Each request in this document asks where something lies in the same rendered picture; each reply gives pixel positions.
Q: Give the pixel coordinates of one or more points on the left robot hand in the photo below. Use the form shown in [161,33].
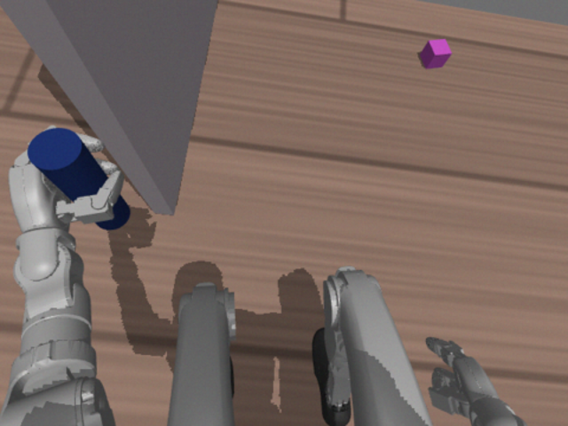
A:
[38,203]

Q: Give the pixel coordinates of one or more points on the left robot arm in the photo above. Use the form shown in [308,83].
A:
[53,380]

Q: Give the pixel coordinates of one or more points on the right robot foot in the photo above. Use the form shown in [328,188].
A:
[333,415]

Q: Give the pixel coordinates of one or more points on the right robot arm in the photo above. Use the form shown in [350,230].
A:
[493,412]

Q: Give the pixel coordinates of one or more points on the right robot hand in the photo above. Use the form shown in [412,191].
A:
[454,392]

